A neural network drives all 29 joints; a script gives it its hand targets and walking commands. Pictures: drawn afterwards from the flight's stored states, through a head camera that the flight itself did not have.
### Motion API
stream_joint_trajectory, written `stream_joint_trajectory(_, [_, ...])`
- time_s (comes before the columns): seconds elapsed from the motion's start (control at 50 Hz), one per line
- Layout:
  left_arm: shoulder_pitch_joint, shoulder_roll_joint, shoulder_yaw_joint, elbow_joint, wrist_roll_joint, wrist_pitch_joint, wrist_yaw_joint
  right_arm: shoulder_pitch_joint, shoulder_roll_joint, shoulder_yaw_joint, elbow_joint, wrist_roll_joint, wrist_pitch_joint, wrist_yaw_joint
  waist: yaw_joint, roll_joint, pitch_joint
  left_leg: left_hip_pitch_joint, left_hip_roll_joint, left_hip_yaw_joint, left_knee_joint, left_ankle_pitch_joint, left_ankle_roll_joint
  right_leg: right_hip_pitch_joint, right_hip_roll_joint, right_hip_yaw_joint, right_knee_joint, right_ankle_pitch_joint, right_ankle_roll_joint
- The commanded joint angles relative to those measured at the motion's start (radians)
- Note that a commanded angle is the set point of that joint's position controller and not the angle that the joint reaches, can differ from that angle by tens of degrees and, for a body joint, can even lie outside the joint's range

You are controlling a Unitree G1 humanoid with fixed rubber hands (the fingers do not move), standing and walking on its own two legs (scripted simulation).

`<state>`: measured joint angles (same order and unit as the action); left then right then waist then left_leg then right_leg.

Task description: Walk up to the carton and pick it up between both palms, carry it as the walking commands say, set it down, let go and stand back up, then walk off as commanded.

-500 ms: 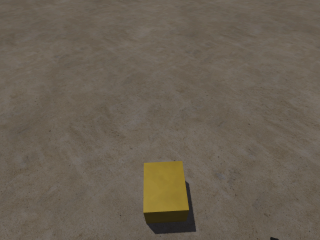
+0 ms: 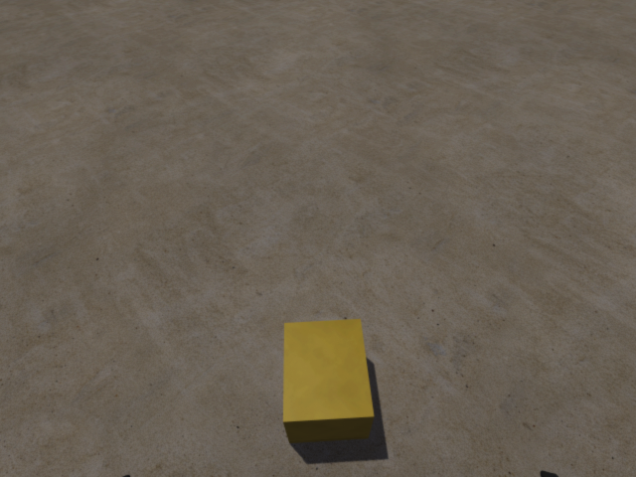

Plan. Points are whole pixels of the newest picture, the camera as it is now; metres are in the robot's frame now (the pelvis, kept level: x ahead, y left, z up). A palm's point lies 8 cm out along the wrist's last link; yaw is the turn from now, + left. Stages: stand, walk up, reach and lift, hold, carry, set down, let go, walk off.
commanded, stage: walk off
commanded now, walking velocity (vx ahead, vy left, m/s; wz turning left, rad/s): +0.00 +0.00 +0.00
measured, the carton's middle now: (325, 379) +0.50 +0.00 -0.68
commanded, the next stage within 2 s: stand in 0.30 s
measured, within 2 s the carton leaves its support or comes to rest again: neither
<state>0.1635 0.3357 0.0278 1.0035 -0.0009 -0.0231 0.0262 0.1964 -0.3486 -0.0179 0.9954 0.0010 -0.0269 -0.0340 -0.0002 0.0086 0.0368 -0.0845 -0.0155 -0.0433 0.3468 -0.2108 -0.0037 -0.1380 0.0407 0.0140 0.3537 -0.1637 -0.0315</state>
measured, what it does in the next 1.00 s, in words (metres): steps to the left: left foot, then right foot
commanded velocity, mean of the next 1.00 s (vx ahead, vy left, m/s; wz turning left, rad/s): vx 0.09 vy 0.04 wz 0.00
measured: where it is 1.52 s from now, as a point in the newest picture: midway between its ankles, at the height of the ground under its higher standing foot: outside the picture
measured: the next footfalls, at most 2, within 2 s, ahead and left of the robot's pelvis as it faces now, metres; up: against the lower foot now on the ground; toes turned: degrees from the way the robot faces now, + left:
left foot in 0.46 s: +0.04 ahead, +0.23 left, +0.00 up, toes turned +1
right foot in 0.74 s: +0.06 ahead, +0.01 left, +0.00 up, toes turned -6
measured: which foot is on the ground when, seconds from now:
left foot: down 0.00-0.16, up 0.18-0.44, down 0.46-1.00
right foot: down 0.00-0.46, up 0.48-0.72, down 0.74-1.00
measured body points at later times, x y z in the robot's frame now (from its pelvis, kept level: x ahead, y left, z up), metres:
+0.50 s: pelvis -0.01 +0.10 -0.01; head +0.01 +0.11 +0.43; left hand +0.03 +0.41 -0.15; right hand +0.04 -0.19 -0.15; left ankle +0.00 +0.23 -0.75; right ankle +0.02 -0.08 -0.73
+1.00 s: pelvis +0.05 +0.12 -0.02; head +0.05 +0.12 +0.43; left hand +0.04 +0.37 -0.17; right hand +0.04 -0.14 -0.16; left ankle +0.00 +0.23 -0.75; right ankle -0.01 +0.02 -0.74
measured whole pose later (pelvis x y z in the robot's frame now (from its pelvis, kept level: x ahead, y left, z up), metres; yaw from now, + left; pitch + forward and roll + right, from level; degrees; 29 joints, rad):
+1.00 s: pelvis +0.05 +0.12 -0.02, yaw -2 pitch +0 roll +0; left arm 0.36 0.21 0.04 1.08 0.03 -0.01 0.02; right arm 0.33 -0.22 -0.04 1.03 -0.04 -0.04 -0.01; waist -0.03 0.00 0.01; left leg -0.18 0.03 0.05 0.57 -0.39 0.01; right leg -0.19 0.01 -0.06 0.61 -0.42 -0.03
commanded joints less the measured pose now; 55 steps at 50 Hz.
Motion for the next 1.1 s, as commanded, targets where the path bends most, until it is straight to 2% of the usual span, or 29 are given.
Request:
stream_joint_trajectory(0.0, [-0.018,0.157,0.028,-0.042,-0.001,-0.01,0.004,-0.006,-0.152,-0.028,-0.038,0.001,-0.009,-0.004,0.0,-0.01,-0.008,-0.053,0.125,-0.096,-0.062,0.07,0.009,0.017,-0.151,0.137,-0.065,0.067,0.012])
stream_joint_trajectory(0.06, [-0.006,0.06,-0.005,-0.003,0.004,0.001,-0.007,0.028,-0.05,0.004,0.022,0.003,0.012,0.004,0.005,-0.01,-0.023,-0.064,0.104,-0.078,-0.061,0.058,0.002,0.009,-0.158,0.147,-0.085,0.051,0.019])
stream_joint_trajectory(0.1, [-0.021,0.13,0.005,-0.042,0.029,0.014,-0.014,0.056,-0.095,-0.012,0.036,-0.001,0.052,0.001,0.016,-0.027,0.007,-0.089,0.076,-0.048,-0.003,0.047,-0.009,-0.016,-0.226,0.212,-0.09,0.042,0.009])
stream_joint_trajectory(0.14, [0.023,0.201,0.026,-0.036,0.032,0.026,-0.002,0.049,-0.114,-0.024,0.027,-0.006,0.07,0.005,0.034,-0.099,-0.006,-0.174,0.049,-0.019,0.103,-0.028,-0.014,0.012,-0.32,0.324,-0.097,0.052,-0.053])
stream_joint_trajectory(0.18, [0.064,0.223,0.042,-0.035,0.038,0.035,0.016,0.041,-0.122,-0.038,0.016,-0.018,0.083,0.012,0.065,-0.169,-0.024,-0.295,0.025,0.002,0.381,-0.255,-0.016,0.027,-0.442,0.444,-0.107,0.1,-0.16])
stream_joint_trajectory(0.2, [0.085,0.218,0.045,-0.034,0.041,0.034,0.022,0.038,-0.125,-0.047,0.011,-0.025,0.09,0.015,0.064,-0.124,-0.035,-0.339,0.037,-0.025,0.54,-0.292,-0.017,0.019,-0.473,0.453,-0.101,0.146,-0.193])
stream_joint_trajectory(0.22, [0.077,0.214,0.047,-0.035,0.037,0.034,0.027,0.039,-0.112,-0.05,0.008,-0.03,0.095,0.02,0.05,-0.082,-0.042,-0.361,0.037,-0.046,0.64,-0.279,-0.026,0.001,-0.462,0.415,-0.09,0.16,-0.192])
stream_joint_trajectory(0.26, [0.039,0.209,0.054,-0.039,0.035,0.038,0.033,0.033,-0.075,-0.047,-0.014,-0.037,0.099,0.032,0.026,-0.094,-0.034,-0.377,0.056,-0.053,0.648,-0.225,-0.047,-0.031,-0.395,0.315,-0.087,0.085,-0.144])
stream_joint_trajectory(0.32, [0.004,0.179,0.053,-0.049,0.048,0.047,0.025,0.033,-0.031,-0.036,-0.038,-0.023,0.099,0.042,0.03,-0.223,-0.023,-0.316,0.05,0.013,0.466,-0.223,-0.07,-0.072,-0.309,0.204,-0.076,0.039,-0.103])
stream_joint_trajectory(0.38, [0.014,0.184,0.059,-0.044,0.05,0.058,0.01,0.093,-0.027,-0.039,-0.029,-0.009,0.09,0.026,0.033,-0.25,-0.033,-0.153,0.015,0.103,0.211,-0.14,-0.063,-0.131,-0.272,0.161,-0.022,0.086,-0.079])
stream_joint_trajectory(0.42, [0.041,0.155,0.055,-0.034,0.045,0.062,0.005,0.167,-0.048,-0.048,-0.008,-0.023,0.079,0.016,-0.002,-0.157,-0.042,0.005,0.009,0.106,0.003,0.004,-0.053,-0.229,-0.22,0.113,0.106,0.006,-0.021])
stream_joint_trajectory(0.44, [0.082,0.087,0.038,-0.037,0.05,0.06,0.002,0.214,-0.114,-0.058,-0.007,-0.031,0.068,0.015,-0.016,0.078,-0.062,0.054,0.181,-0.097,-0.143,-0.057,-0.039,-0.309,-0.125,0.025,0.294,-0.198,0.031])
stream_joint_trajectory(0.46, [0.103,-0.01,0.009,-0.062,0.042,0.061,0.007,0.122,-0.214,-0.066,-0.044,-0.024,0.068,0.013,0.02,0.296,-0.073,-0.06,0.377,-0.322,-0.183,-0.085,0.057,-0.385,-0.041,-0.037,0.439,-0.444,0.078])
stream_joint_trajectory(0.48, [0.053,0.03,0.012,-0.058,0.02,0.071,0.015,0.12,-0.168,-0.054,-0.037,-0.038,0.068,0.016,-0.024,0.227,-0.064,-0.218,0.371,-0.304,-0.189,-0.186,0.132,-0.259,-0.092,0.062,0.539,-0.451,0.065])
stream_joint_trajectory(0.52, [0.073,0.054,0.02,-0.042,0.014,0.071,0.005,0.002,-0.086,-0.028,-0.046,-0.037,0.063,0.011,0.048,0.148,0.021,-0.245,0.264,-0.181,-0.163,-0.107,0.114,-0.269,-0.109,0.023,0.612,-0.324,0.056])
stream_joint_trajectory(0.56, [0.121,0.047,0.017,-0.013,0.026,0.066,-0.002,-0.01,-0.069,-0.027,-0.049,-0.025,0.053,0.005,0.051,0.154,0.0,-0.162,0.214,-0.098,-0.089,0.178,0.108,-0.26,-0.118,-0.019,0.573,-0.288,0.063])
stream_joint_trajectory(0.6, [0.109,0.01,0.007,-0.012,0.02,0.061,0.002,0.051,-0.04,-0.019,-0.025,-0.027,0.043,0.002,0.019,0.138,-0.03,-0.09,0.224,-0.097,-0.044,0.321,0.136,-0.233,-0.108,-0.029,0.468,-0.312,0.06])
stream_joint_trajectory(0.68, [0.127,-0.026,-0.007,0.003,0.007,0.058,0.016,0.077,-0.012,-0.011,0.011,-0.019,0.047,-0.004,0.015,0.145,-0.027,-0.039,0.234,-0.143,-0.033,0.283,0.144,-0.126,-0.088,-0.036,0.151,-0.2,0.04])
stream_joint_trajectory(0.72, [0.217,-0.012,-0.007,0.057,0.022,0.049,0.02,0.094,-0.01,-0.012,0.004,-0.014,0.04,0.008,0.019,0.062,-0.046,-0.124,0.243,-0.165,-0.053,-0.064,0.06,0.059,-0.121,-0.016,-0.03,-0.046,0.035])
stream_joint_trajectory(0.76, [0.155,0.033,0.012,0.05,0.02,0.045,0.005,0.053,-0.009,-0.023,-0.036,-0.018,0.034,0.026,-0.026,-0.09,0.056,-0.231,0.125,-0.066,-0.015,-0.413,0.044,-0.04,-0.14,0.063,-0.007,-0.412,-0.012])
stream_joint_trajectory(0.78, [0.159,0.016,0.016,0.049,0.017,0.043,-0.004,0.023,-0.016,-0.027,-0.041,-0.031,0.032,0.03,-0.014,-0.107,0.112,-0.251,0.118,-0.042,0.039,-0.439,0.045,-0.102,-0.152,0.089,-0.043,-0.513,-0.03])
stream_joint_trajectory(0.84, [0.206,-0.005,0.02,0.063,0.017,0.032,-0.005,0.075,0.02,-0.025,-0.034,-0.047,0.012,0.033,-0.03,-0.116,0.139,-0.277,0.119,-0.022,0.135,-0.388,0.056,-0.111,-0.18,0.137,-0.055,-0.524,-0.062])
stream_joint_trajectory(0.9, [0.132,-0.044,0.017,0.03,0.016,0.011,-0.011,0.18,0.021,-0.032,0.002,-0.037,-0.015,0.03,-0.084,0.061,0.113,-0.11,0.196,-0.144,0.013,-0.338,0.103,-0.221,-0.099,0.032,0.114,-0.316,-0.039])
stream_joint_trajectory(0.94, [0.11,-0.073,0.016,-0.002,0.036,-0.009,-0.012,0.263,-0.046,-0.057,0.035,-0.03,-0.016,0.018,-0.094,0.221,0.118,0.048,0.348,-0.334,-0.055,-0.071,0.185,-0.373,-0.039,-0.086,0.264,-0.257,-0.006])
stream_joint_trajectory(0.98, [0.116,-0.086,0.018,-0.002,0.034,-0.017,-0.005,0.264,0.01,-0.045,0.045,-0.046,-0.016,0.006,-0.068,0.181,0.096,0.088,0.378,-0.287,0.028,0.448,0.206,-0.348,-0.062,-0.063,0.267,-0.309,-0.001])
stream_joint_trajectory(1.0, [0.156,-0.1,0.017,0.011,0.027,-0.02,-0.003,0.227,0.016,-0.044,0.039,-0.051,-0.012,0.001,-0.038,0.166,0.058,0.073,0.344,-0.213,0.068,0.527,0.169,-0.269,-0.061,-0.068,0.202,-0.251,0.001])
stream_joint_trajectory(1.04, [0.268,-0.064,0.03,0.044,0.034,-0.03,0.0,0.163,0.036,-0.038,0.022,-0.034,-0.009,-0.001,0.041,0.093,-0.023,-0.14,0.224,-0.036,0.183,0.447,0.038,0.103,-0.107,-0.026,0.046,0.095,-0.008])
stream_joint_trajectory(1.06, [0.348,0.02,0.052,0.067,0.029,-0.03,0.003,0.114,0.058,-0.032,-0.012,-0.029,-0.014,0.001,0.073,-0.078,-0.051,-0.267,0.11,0.089,0.351,0.222,-0.009,0.237,-0.223,0.098,0.078,0.407,-0.051])
stream_joint_trajectory(1.08, [0.407,0.012,0.049,0.089,0.021,-0.023,0.006,0.104,0.102,-0.022,-0.021,-0.027,-0.007,-0.001,0.085,-0.203,-0.059,-0.387,0.047,0.145,0.541,-0.312,-0.026,0.317,-0.38,0.218,0.044,0.775,-0.137])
